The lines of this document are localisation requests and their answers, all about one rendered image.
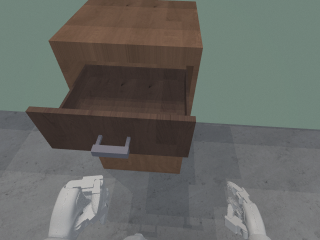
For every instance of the left robot hand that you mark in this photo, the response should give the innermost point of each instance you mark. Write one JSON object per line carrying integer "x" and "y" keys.
{"x": 88, "y": 195}

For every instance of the handle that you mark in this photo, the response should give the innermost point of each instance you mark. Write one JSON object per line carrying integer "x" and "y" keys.
{"x": 110, "y": 151}

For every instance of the drawer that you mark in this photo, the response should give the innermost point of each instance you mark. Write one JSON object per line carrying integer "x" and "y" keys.
{"x": 149, "y": 105}

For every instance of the cabinet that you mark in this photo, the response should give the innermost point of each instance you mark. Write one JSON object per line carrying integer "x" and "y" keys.
{"x": 133, "y": 33}

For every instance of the right robot hand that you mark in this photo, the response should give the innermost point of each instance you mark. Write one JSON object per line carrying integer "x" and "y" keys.
{"x": 247, "y": 220}

